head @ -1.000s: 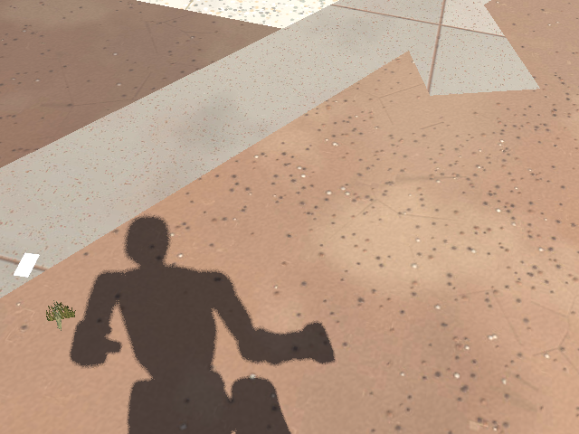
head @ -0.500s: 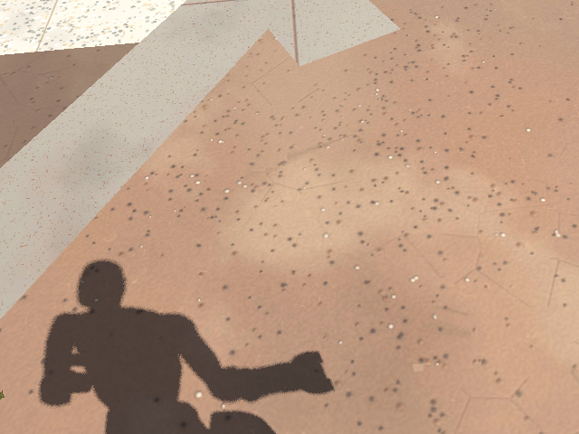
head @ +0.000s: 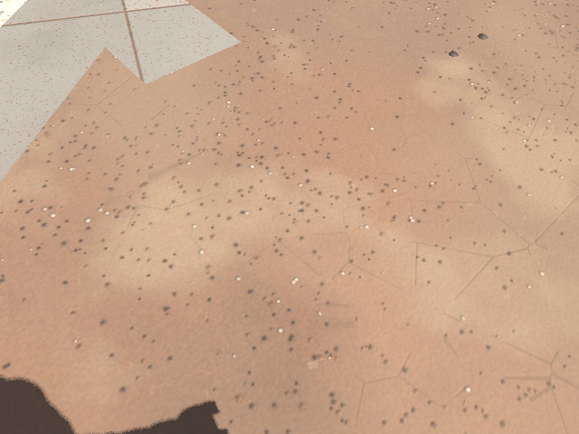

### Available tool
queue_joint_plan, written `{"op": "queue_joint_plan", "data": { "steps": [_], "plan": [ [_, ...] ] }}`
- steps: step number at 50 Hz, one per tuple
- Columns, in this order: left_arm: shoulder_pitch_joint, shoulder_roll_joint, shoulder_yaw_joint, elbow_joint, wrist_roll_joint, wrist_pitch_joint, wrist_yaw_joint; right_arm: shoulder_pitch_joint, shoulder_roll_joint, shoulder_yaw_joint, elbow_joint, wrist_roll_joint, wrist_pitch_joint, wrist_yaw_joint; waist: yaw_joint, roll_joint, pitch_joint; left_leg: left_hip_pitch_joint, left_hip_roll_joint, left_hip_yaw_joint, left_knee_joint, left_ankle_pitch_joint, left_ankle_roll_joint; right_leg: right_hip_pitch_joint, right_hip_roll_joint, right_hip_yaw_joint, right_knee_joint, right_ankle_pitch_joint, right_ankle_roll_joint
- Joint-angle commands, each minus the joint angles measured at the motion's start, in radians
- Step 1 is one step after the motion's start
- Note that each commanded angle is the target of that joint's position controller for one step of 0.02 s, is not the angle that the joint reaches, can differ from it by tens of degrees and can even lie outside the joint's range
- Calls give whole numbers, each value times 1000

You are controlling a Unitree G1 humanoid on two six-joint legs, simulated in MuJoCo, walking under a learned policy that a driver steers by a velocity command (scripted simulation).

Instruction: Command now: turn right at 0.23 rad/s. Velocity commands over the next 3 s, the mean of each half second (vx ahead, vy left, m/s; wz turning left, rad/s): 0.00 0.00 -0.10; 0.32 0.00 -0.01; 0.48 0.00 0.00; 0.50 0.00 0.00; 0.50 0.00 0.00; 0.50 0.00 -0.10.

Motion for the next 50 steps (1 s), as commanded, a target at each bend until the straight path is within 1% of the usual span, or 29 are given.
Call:
{"op": "queue_joint_plan", "data": {
  "steps": [1,4,6,7,8,9,10,11,14,23,25,27,28,29,31,32,33,34,35,36,37,38,39,40,41,42,45,48,50],
  "plan": [
    [-35,3,-13,-78,6,-16,-2,-51,-147,-29,-62,2,-4,-2,-3,223,-117,137,196,-155,-91,405,200,42,-59,-65,-212,-2,15],
    [-23,21,-11,-60,-2,-19,-8,-14,-183,-34,-45,13,7,3,-18,241,-119,124,208,-176,-71,406,205,158,-59,-121,-441,81,1],
    [30,21,-11,-28,6,-22,-12,-1,-162,-22,-30,28,5,6,17,206,-107,73,186,-161,-46,374,159,299,-52,-132,-714,305,-40],
    [30,52,-9,-35,15,-24,-8,38,-145,-13,-18,21,-8,10,6,160,-126,7,173,-152,-40,300,98,407,-104,-59,-723,419,-72],
    [44,124,2,-44,25,-22,2,54,-114,1,-27,-14,-26,20,-26,-1,-173,-60,107,-75,40,164,30,494,-231,61,-648,668,-121],
    [-10,84,-10,-27,32,-22,-5,65,-71,12,-23,-19,-33,22,-60,-129,-172,-1,53,-4,-5,-11,-24,362,-252,66,-626,546,-192],
    [-38,25,-21,-43,32,-30,-17,9,-109,9,-17,-25,-32,18,-19,-78,-135,36,47,4,2,17,-55,304,-209,54,-644,381,-188],
    [-28,10,-27,-31,39,-35,-20,-21,-123,3,-14,-20,-29,17,-4,-52,-108,28,40,10,9,38,-57,284,-180,38,-655,308,-164],
    [-14,24,-30,-12,33,-53,-19,0,-117,5,1,-10,-13,6,-10,-59,-40,24,46,1,4,72,-54,226,-163,32,-659,301,-141],
    [0,0,-42,29,28,-63,-15,40,-117,3,74,-4,-12,-10,-6,10,-40,46,53,0,-7,108,-70,232,-138,14,-643,344,-140],
    [26,14,-36,47,22,-57,-11,54,-109,5,93,2,-10,-14,5,-13,-57,24,10,54,47,-50,-67,242,-132,28,-676,88,-163],
    [73,72,-18,59,13,-51,-10,18,-105,4,77,14,-20,-16,43,-96,15,-129,-28,99,187,-194,-51,227,-221,181,-781,-271,-240],
    [97,89,-13,67,8,-56,-10,-12,-104,4,58,22,-33,-14,58,-130,62,-187,-16,80,245,-222,-31,207,-280,279,-830,-342,-283],
    [105,89,-13,73,4,-65,-8,-22,-106,2,47,31,-48,-9,57,-150,90,-234,10,44,295,-242,-4,202,-325,344,-855,-336,-312],
    [91,68,-17,76,-4,-83,-8,-2,-110,-1,47,43,-76,11,36,-157,89,-278,49,9,289,-297,49,257,-357,352,-845,-234,-325],
    [61,64,-18,70,-12,-85,-9,27,-106,1,59,44,-88,22,13,-132,73,-213,50,19,203,-266,70,247,-339,303,-830,-180,-308],
    [6,63,-19,58,-19,-82,-12,99,-102,-1,95,42,-97,29,-33,-103,43,-40,26,52,74,-128,81,170,-291,219,-799,-100,-276],
    [-21,48,-23,51,-14,-80,-13,191,-108,-9,144,31,-99,32,-73,-72,0,145,-9,72,21,3,68,91,-231,136,-729,-25,-242],
    [-42,-5,-37,40,-1,-85,-15,291,-139,-20,178,21,-98,31,-105,14,-37,283,57,-37,-21,-22,74,0,-157,32,-553,55,-193],
    [-55,-58,-51,-4,6,-99,-12,382,-260,-47,183,20,-102,32,-118,297,-62,390,279,-434,-199,-213,180,-180,-18,-128,-216,12,-108],
    [-50,12,-31,-15,-15,-116,-7,367,-249,-39,170,8,-108,39,-108,293,-27,361,396,-686,-292,-322,282,-300,-22,-58,-14,-132,-102],
    [-13,39,-22,4,-32,-129,-13,289,-192,-21,147,11,-113,35,-64,197,45,335,385,-616,-288,-352,274,-367,-86,-16,76,-52,-123],
    [4,35,-23,25,-30,-138,-21,250,-160,-13,132,12,-113,31,-49,158,62,331,332,-507,-287,-314,237,-385,-120,-32,87,48,-139],
    [-4,31,-20,31,-20,-146,-25,232,-158,-10,126,11,-110,31,-42,129,64,339,301,-427,-294,-221,207,-402,-145,-51,66,130,-147],
    [-23,33,-15,34,-8,-147,-30,234,-127,2,126,7,-105,32,-43,113,53,343,263,-343,-297,-84,173,-385,-167,-63,39,194,-151],
    [-25,15,-18,32,-6,-146,-40,251,-121,8,131,4,-100,32,-40,147,35,330,241,-279,-295,48,162,-350,-172,-83,14,241,-144],
    [-68,-25,-28,19,0,-140,-55,295,-126,11,145,8,-86,25,-49,125,12,324,203,-150,-294,330,167,-338,-164,-140,-70,317,-105],
    [-181,-57,-47,-24,-3,-144,-62,298,-145,11,147,7,-73,10,-70,117,45,244,170,-73,-326,360,157,-274,-146,-172,-279,439,-80],
    [-246,-60,-52,-44,-8,-149,-70,324,-157,10,156,10,-72,3,-87,124,69,208,172,-55,-352,322,157,-213,-127,-192,-392,514,-78]
  ]
}}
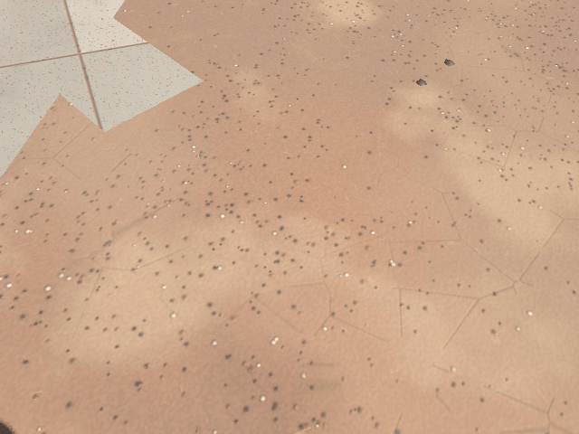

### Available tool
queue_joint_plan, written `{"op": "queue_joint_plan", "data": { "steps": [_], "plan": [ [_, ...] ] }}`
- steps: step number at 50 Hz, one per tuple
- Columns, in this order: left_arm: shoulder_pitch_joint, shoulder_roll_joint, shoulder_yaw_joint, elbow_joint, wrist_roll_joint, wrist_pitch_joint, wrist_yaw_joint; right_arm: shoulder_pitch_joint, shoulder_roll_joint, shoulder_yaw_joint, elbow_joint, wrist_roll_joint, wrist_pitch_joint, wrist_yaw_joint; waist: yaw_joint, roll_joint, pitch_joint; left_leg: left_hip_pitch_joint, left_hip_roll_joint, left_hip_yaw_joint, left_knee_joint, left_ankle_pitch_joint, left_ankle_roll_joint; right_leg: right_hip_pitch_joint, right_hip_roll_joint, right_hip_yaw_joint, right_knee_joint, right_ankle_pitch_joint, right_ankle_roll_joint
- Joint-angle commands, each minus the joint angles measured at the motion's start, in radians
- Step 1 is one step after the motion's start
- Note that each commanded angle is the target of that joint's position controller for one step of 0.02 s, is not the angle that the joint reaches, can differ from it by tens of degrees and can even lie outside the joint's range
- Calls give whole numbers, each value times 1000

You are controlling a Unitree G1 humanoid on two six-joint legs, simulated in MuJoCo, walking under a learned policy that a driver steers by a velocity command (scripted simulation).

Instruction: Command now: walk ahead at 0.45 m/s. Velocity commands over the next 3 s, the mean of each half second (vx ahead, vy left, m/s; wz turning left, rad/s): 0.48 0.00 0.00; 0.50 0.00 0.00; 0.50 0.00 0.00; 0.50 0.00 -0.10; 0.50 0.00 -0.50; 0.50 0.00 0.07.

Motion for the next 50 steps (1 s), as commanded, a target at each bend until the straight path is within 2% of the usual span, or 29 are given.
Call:
{"op": "queue_joint_plan", "data": {
  "steps": [1,4,6,7,8,9,10,11,12,13,14,16,18,19,23,26,31,33,34,35,36,37,38,39,40,41,42,45,50],
  "plan": [
    [-200,13,-12,-121,-6,-25,-15,38,-189,-41,-33,6,-6,-15,-22,123,112,-89,219,-104,-95,352,117,-3,41,-50,-159,113,7],
    [-246,31,-11,-143,-10,-35,-28,50,-196,-47,-17,16,-1,-16,-5,127,130,-15,265,-102,-66,418,116,5,51,-31,-235,99,-29],
    [-216,63,1,-141,-7,-39,-32,32,-212,-55,-19,15,5,-19,40,140,84,51,284,-92,16,648,97,69,76,-37,-258,43,-66],
    [-162,88,12,-128,-5,-36,-27,23,-227,-62,-22,12,10,-20,75,162,29,77,285,-86,96,833,88,150,103,-53,-250,5,-86],
    [-33,124,31,-92,-5,-32,-19,5,-232,-64,-27,7,20,-21,147,170,-61,69,263,-63,250,990,72,314,134,-76,-261,-1,-117],
    [140,162,50,-41,-4,-26,-6,-8,-223,-58,-39,1,25,-24,228,161,-170,-59,227,-45,460,961,43,583,101,-44,-255,31,-154],
    [320,238,65,-3,9,-15,10,11,-169,-39,-69,-27,21,-27,258,-13,-330,-308,142,-17,798,501,19,905,-126,231,-215,-3,-215],
    [316,233,58,10,10,-20,-2,151,-41,-5,-59,4,0,-11,161,-277,-475,-636,-48,-102,1129,-270,-32,1134,-335,761,-399,-259,-394],
    [248,141,38,7,1,-18,-1,45,-176,-37,-69,32,-25,-2,193,-135,-327,-744,19,-188,1198,-256,-14,1004,-286,735,-484,-387,-338],
    [179,106,27,2,4,-18,4,-76,-205,-48,-109,57,-37,3,175,-77,-167,-773,67,-151,1179,-173,-2,845,-245,551,-504,-348,-292],
    [120,101,22,4,11,-24,0,-124,-181,-43,-120,49,-42,-1,132,35,-79,-739,118,-127,1109,-91,-5,684,-205,440,-540,-212,-268],
    [69,74,15,7,29,-37,-4,-107,-163,-50,-112,22,-28,-6,71,9,-41,-639,171,-127,1026,-17,-18,522,-144,312,-589,-58,-257],
    [66,65,14,28,18,-49,-8,-84,-130,-47,-104,15,-6,-9,45,2,-31,-610,186,-112,976,2,-33,452,-115,242,-636,-37,-260],
    [74,90,18,41,15,-55,-6,-98,-121,-43,-117,13,2,-10,38,-20,-9,-624,195,-107,934,14,-47,415,-128,218,-656,-13,-273],
    [129,127,25,76,11,-49,12,-271,-120,-37,-177,-1,-4,-9,86,6,48,-705,197,-80,669,229,-81,421,-89,124,-682,31,-253],
    [195,155,28,103,1,-40,18,-386,-96,-25,-207,4,-18,4,137,16,47,-645,152,-37,472,372,-78,449,-72,73,-672,40,-220],
    [271,171,30,156,-8,-10,23,-493,-125,-30,-265,16,-27,30,157,-4,53,-684,124,-53,343,302,-37,647,-154,104,-584,71,-196],
    [263,185,34,162,-6,3,28,-458,-147,-38,-265,16,-30,37,125,-26,24,-621,104,-40,319,219,-10,701,-173,111,-520,178,-175],
    [243,191,35,160,-5,10,29,-388,-168,-49,-249,14,-32,37,79,-35,-18,-516,74,-12,295,197,10,704,-154,90,-434,326,-158],
    [236,176,27,156,2,15,30,-241,-210,-73,-205,13,-31,30,9,-21,-112,-307,52,10,283,208,41,657,-103,52,-258,428,-132],
    [240,130,5,128,24,13,33,-56,-283,-96,-170,3,-27,20,-57,74,-269,-5,206,-154,324,249,102,475,-43,4,42,226,-95],
    [376,-3,-32,118,18,-9,23,-4,-364,-114,-147,-3,-20,23,11,352,-386,328,424,-636,214,37,268,59,146,-11,388,-408,-26],
    [331,103,-11,138,-4,-30,17,-1,-250,-86,-154,5,-18,25,-29,257,-380,322,422,-749,121,-103,260,-60,112,126,514,-533,-35],
    [236,162,7,109,-29,-42,13,-81,-211,-72,-167,4,-21,23,-21,194,-222,199,389,-596,106,-76,212,-125,61,114,533,-454,-51],
    [177,151,4,95,-25,-45,18,-150,-194,-66,-180,0,-21,22,7,117,-143,65,349,-477,89,35,190,-100,9,84,493,-362,-51],
    [135,140,7,91,-3,-40,24,-197,-161,-57,-183,-5,-23,27,30,67,-68,-51,298,-383,55,151,165,-67,-20,71,424,-300,-49],
    [166,125,9,93,1,-32,23,-218,-160,-55,-184,-14,-28,26,69,123,-72,-114,290,-338,31,222,169,-4,-45,81,393,-253,-42],
    [188,82,2,107,5,-3,27,-214,-162,-60,-165,-3,-43,30,98,102,-54,-192,260,-243,-32,310,186,42,-57,66,319,-208,-15],
    [22,61,-4,53,16,-2,23,-155,-193,-68,-123,2,-33,10,60,89,11,-180,227,-134,-78,337,162,-36,-51,48,35,34,13]
  ]
}}
Over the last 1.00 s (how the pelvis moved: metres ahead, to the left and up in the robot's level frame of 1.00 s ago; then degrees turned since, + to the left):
0.14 0.00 0.00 0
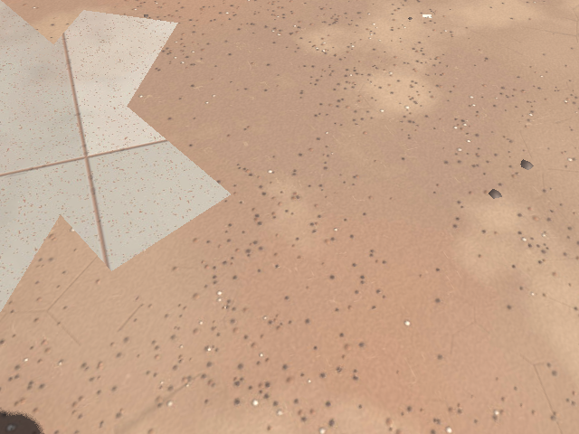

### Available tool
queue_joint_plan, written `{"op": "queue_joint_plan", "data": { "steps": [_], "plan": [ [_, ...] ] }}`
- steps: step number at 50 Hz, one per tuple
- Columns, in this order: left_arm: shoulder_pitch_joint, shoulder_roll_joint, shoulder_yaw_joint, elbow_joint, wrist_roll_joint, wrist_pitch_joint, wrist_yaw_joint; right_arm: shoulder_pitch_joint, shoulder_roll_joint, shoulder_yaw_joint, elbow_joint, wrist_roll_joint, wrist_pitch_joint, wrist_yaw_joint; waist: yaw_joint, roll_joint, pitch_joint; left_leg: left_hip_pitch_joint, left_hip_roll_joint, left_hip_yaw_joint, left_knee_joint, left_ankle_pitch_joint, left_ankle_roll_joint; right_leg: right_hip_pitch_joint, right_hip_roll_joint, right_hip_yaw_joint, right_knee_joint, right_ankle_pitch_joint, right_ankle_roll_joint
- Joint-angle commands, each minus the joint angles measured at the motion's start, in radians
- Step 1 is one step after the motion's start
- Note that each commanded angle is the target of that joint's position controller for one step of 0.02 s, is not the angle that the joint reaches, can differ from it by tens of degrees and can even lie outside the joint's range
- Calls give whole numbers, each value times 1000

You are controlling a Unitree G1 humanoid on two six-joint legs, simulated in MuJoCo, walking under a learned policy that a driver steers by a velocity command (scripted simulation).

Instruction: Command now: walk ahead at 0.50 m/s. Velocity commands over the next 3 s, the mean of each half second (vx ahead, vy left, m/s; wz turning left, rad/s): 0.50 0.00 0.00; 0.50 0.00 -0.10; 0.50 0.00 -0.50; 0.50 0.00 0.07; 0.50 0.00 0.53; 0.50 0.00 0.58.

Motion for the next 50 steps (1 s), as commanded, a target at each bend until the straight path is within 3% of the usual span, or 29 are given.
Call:
{"op": "queue_joint_plan", "data": {
  "steps": [1,6,9,11,12,13,14,15,16,17,18,19,20,23,26,30,33,35,38,39,40,41,42,43,44,45,46,47,50],
  "plan": [
    [-48,32,4,-62,1,-12,-6,-30,-161,-36,-52,5,-11,-15,17,100,22,-6,251,-144,-135,207,141,-13,-2,-4,-168,168,8],
    [-203,26,-4,-113,-9,-27,-27,62,-176,-40,6,15,6,-22,-34,97,60,94,282,-128,-113,190,131,-4,37,-30,-346,224,-9],
    [-239,41,-1,-137,-12,-36,-44,75,-184,-46,28,19,23,-29,-23,109,63,196,326,-142,-55,267,117,-13,49,-25,-399,137,-42],
    [-186,67,10,-127,-11,-40,-48,56,-198,-52,30,20,32,-34,16,130,25,228,330,-138,19,436,98,86,79,-50,-419,67,-69],
    [-102,90,24,-103,-9,-41,-45,36,-203,-52,27,19,37,-36,68,137,-29,218,308,-115,117,598,82,217,112,-81,-440,62,-90],
    [53,136,48,-53,-7,-40,-37,30,-183,-44,21,14,42,-38,137,120,-130,150,256,-77,297,647,54,445,120,-88,-443,93,-121],
    [240,208,69,-16,4,-35,-25,38,-146,-24,-7,-6,40,-42,197,12,-282,-68,194,-38,606,364,18,760,-63,122,-403,123,-189],
    [280,257,79,6,-1,-28,-28,165,-17,10,-10,-2,18,-28,121,-246,-388,-475,4,-63,926,-362,-44,1068,-263,587,-505,-106,-343],
    [261,156,52,-3,-14,-29,-29,95,-125,-12,-2,21,-3,-24,166,-137,-336,-591,45,-190,1036,-440,-29,1030,-247,639,-586,-239,-312],
    [185,125,41,-15,-12,-30,-25,5,-169,-26,-34,47,-18,-19,152,-98,-191,-649,94,-172,1043,-351,-14,901,-220,497,-615,-212,-272],
    [113,109,35,-28,-6,-31,-25,-43,-164,-25,-45,43,-23,-23,119,-19,-115,-617,147,-138,999,-256,-17,760,-183,393,-643,-115,-252],
    [70,86,28,-33,2,-33,-27,-66,-154,-30,-49,25,-21,-26,94,5,-58,-585,176,-129,947,-197,-26,645,-156,327,-678,-36,-249],
    [51,72,23,-33,14,-38,-28,-46,-142,-32,-47,18,-12,-26,62,-23,-52,-518,202,-138,918,-161,-31,573,-134,279,-701,36,-246],
    [50,83,27,-11,5,-50,-27,-34,-95,-25,-45,14,17,-29,31,-22,-26,-484,220,-120,829,-114,-60,481,-105,171,-768,125,-257],
    [90,113,35,15,3,-47,-13,-133,-88,-22,-80,4,21,-31,53,-2,10,-548,224,-109,667,36,-86,487,-88,102,-797,180,-251],
    [151,130,35,47,-7,-37,-2,-270,-58,-10,-115,8,9,-18,102,1,33,-502,184,-68,418,231,-82,508,-49,22,-804,171,-210],
    [213,138,36,82,-14,-25,0,-357,-61,-7,-146,18,3,-4,133,0,54,-515,164,-63,330,242,-71,594,-83,28,-778,155,-208],
    [231,142,39,99,-17,-12,3,-392,-72,-8,-167,20,-1,7,132,-6,61,-535,157,-72,290,192,-51,670,-119,41,-741,186,-198],
    [213,161,48,106,-18,3,10,-344,-105,-20,-166,18,-7,17,83,-30,24,-439,126,-54,256,84,-12,736,-143,45,-646,359,-170],
    [190,165,48,103,-18,9,11,-257,-128,-34,-142,16,-8,15,29,-33,-28,-308,94,-22,231,80,10,727,-118,18,-543,513,-152],
    [193,139,38,99,-13,12,11,-105,-174,-59,-96,11,-8,6,-37,-10,-128,-66,93,-23,229,105,41,642,-63,-7,-358,549,-126],
    [205,87,14,71,11,10,11,75,-250,-80,-67,-2,-4,-6,-94,117,-286,247,290,-241,262,131,103,425,10,-47,-35,245,-91],
    [331,-34,-17,74,-3,-11,2,95,-289,-86,-48,-4,1,1,-24,377,-395,517,484,-688,129,-95,241,57,184,-18,261,-427,-44],
    [263,96,12,88,-31,-26,-1,75,-182,-59,-62,2,0,0,-65,235,-323,453,463,-693,71,-221,201,-40,132,106,368,-453,-56],
    [178,138,28,61,-52,-35,-2,1,-148,-48,-72,1,-5,-4,-53,190,-181,322,436,-539,46,-188,157,-85,89,92,372,-358,-68],
    [140,123,28,57,-48,-34,5,-67,-129,-41,-78,-2,-9,-4,-20,123,-113,193,398,-431,13,-104,134,-48,40,70,333,-267,-62],
    [128,109,33,58,-34,-26,9,-111,-103,-36,-78,-5,-14,-3,4,115,-57,99,366,-345,-26,-40,122,-18,13,68,282,-207,-54],
    [154,90,36,66,-31,-13,10,-132,-91,-32,-73,-14,-21,-2,32,138,-46,36,344,-277,-53,24,109,47,-10,78,257,-164,-49],
    [162,39,34,65,-33,21,11,-145,-92,-38,-49,-16,-36,-4,60,126,-9,-32,326,-146,-109,133,117,50,-19,74,218,-100,-33]
  ]
}}
Over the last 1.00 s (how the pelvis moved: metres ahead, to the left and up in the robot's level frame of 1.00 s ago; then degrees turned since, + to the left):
0.56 0.04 0.00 0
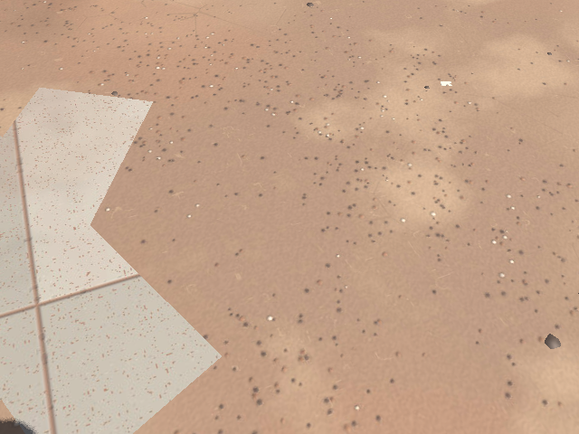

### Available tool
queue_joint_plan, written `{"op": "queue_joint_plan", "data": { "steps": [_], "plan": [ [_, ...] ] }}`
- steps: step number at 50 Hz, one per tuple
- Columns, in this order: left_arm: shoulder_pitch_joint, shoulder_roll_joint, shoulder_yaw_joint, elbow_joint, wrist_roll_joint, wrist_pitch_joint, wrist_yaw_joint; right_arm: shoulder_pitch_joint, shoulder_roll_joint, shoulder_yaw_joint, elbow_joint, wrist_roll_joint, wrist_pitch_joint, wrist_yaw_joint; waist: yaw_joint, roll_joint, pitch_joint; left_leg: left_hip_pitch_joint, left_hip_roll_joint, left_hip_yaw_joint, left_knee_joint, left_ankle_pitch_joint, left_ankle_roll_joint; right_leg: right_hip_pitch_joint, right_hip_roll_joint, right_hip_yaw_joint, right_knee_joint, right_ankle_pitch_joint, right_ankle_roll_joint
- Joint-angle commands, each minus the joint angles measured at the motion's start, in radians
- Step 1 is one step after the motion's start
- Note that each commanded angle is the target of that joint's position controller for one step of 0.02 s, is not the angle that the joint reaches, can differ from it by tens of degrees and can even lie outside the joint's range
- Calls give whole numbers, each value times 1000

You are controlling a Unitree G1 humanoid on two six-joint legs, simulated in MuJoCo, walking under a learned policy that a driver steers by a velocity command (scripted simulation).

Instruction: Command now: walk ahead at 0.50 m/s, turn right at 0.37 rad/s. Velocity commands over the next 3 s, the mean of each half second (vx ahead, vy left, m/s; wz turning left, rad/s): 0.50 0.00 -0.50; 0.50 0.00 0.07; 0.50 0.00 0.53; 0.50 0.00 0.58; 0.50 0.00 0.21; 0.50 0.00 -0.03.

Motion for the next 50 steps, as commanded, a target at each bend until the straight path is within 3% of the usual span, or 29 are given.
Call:
{"op": "queue_joint_plan", "data": {
  "steps": [1,7,10,13,16,17,18,19,20,21,22,23,24,25,26,28,31,35,40,43,44,45,46,47,48,49,50],
  "plan": [
    [32,39,18,-48,2,19,4,-21,-116,-30,-34,-5,-26,-8,20,118,-16,73,286,-183,-241,169,129,-123,-63,60,-23,103,13],
    [-120,17,12,-111,17,10,-21,12,-152,-41,-2,-1,-11,-36,-19,87,28,129,262,-9,-270,225,102,-166,-47,-1,-327,355,23],
    [-219,2,2,-160,18,8,-38,68,-169,-49,24,9,5,-43,-57,70,60,218,290,35,-254,268,99,-196,-39,-48,-425,359,7],
    [-278,3,1,-208,14,10,-57,100,-181,-56,43,22,30,-44,-63,79,70,329,321,67,-189,389,89,-219,-18,-95,-480,273,-20],
    [-215,46,25,-226,10,17,-67,65,-220,-68,31,32,52,-54,5,134,-6,367,324,106,-6,837,58,-56,68,-177,-483,131,-73],
    [-124,78,44,-210,7,19,-66,50,-231,-70,25,33,60,-57,60,146,-59,350,315,115,131,940,45,62,107,-196,-486,94,-98],
    [30,130,74,-173,5,20,-56,24,-233,-68,16,39,65,-59,148,127,-137,263,278,134,336,893,14,288,144,-189,-565,152,-137],
    [179,219,108,-139,7,31,-33,33,-201,-54,-3,19,55,-60,199,10,-223,11,229,133,644,534,-34,587,28,28,-604,138,-196],
    [127,308,119,-164,1,24,-27,107,-51,-9,-63,0,20,-43,70,-233,-309,-445,-11,15,1011,-386,-101,895,-231,638,-726,-2,-414],
    [149,218,88,-180,17,11,-32,11,-129,-19,-76,39,-28,-24,134,-88,-376,-567,5,-215,1083,-421,-70,932,-260,754,-840,-59,-407],
    [119,159,72,-177,25,-3,-32,-74,-161,-26,-102,71,-50,-15,137,-46,-246,-621,57,-217,1039,-336,-39,837,-228,589,-844,17,-351],
    [51,128,63,-184,18,-14,-35,-73,-152,-26,-96,58,-58,-20,81,45,-156,-573,106,-216,925,-255,-31,682,-179,461,-840,127,-307],
    [-11,88,50,-198,15,-16,-33,-76,-162,-35,-82,24,-52,-29,47,65,-110,-507,135,-209,836,-212,-39,561,-139,370,-855,216,-280],
    [-43,85,45,-214,27,-18,-28,-57,-166,-40,-82,15,-41,-29,14,26,-92,-433,148,-214,800,-186,-52,463,-123,339,-872,302,-285],
    [-54,89,46,-221,27,-19,-23,-41,-166,-43,-82,10,-28,-28,-2,28,-84,-398,152,-213,758,-175,-69,414,-109,317,-889,345,-284],
    [-42,95,43,-211,28,-23,-11,-24,-130,-35,-66,7,-7,-24,-13,27,-73,-377,161,-173,664,-111,-96,353,-95,214,-913,441,-269],
    [7,111,42,-182,31,-26,1,-112,-98,-19,-85,11,5,-21,29,-1,-39,-393,163,-147,475,92,-109,326,-59,103,-938,485,-224],
    [50,120,36,-150,34,-32,1,-221,-89,-7,-106,30,0,-6,88,-17,-5,-364,134,-124,267,322,-77,357,-59,39,-975,338,-176],
    [92,128,37,-100,36,-21,3,-291,-102,-4,-147,39,-6,25,106,-1,41,-483,101,-139,182,220,-18,581,-148,10,-926,423,-155],
    [59,150,43,-103,37,-6,14,-219,-128,-14,-146,34,-4,40,51,-33,-23,-380,41,-89,176,85,30,652,-157,-38,-790,807,-119],
    [44,160,44,-109,39,2,19,-137,-155,-30,-129,31,1,38,6,-45,-83,-268,2,-56,182,52,50,654,-143,-60,-676,985,-104],
    [22,160,40,-119,38,11,25,1,-194,-53,-95,28,5,33,-70,-23,-160,-75,-30,-43,144,95,80,594,-104,-102,-483,1044,-74],
    [37,136,26,-144,52,7,33,151,-263,-73,-77,23,12,21,-120,80,-270,220,123,-275,152,137,147,366,-65,-131,-182,764,-37],
    [156,10,-12,-159,63,-19,10,183,-313,-83,-72,31,10,25,-38,324,-369,566,341,-806,62,-51,338,-75,157,-80,161,-122,35],
    [85,89,-2,-155,37,-53,-6,198,-216,-59,-70,41,13,23,-96,236,-384,619,342,-904,-40,-190,317,-208,134,64,258,-244,19],
    [-10,129,7,-195,4,-77,-17,146,-192,-52,-86,34,15,15,-103,185,-243,514,318,-775,-63,-174,275,-279,81,68,244,-166,3],
    [-64,120,2,-210,8,-89,-15,90,-186,-49,-105,27,16,11,-79,72,-164,373,284,-681,-77,-88,252,-256,42,54,174,-99,-3]
  ]
}}
Over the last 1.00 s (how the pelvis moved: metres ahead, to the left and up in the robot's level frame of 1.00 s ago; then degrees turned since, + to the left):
0.55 0.00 -0.01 -4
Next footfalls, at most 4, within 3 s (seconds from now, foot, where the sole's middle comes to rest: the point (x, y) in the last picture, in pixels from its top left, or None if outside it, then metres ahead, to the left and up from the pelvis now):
0.38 right None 0.34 -0.16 -0.78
0.90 left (312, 345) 0.70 -0.05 -0.78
1.38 right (391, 266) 0.95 -0.29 -0.78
1.92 left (277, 205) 1.17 0.04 -0.78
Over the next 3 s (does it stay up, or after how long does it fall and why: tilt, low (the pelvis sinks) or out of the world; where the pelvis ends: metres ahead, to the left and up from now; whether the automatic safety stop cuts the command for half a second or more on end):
stays up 1.59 0.18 -0.02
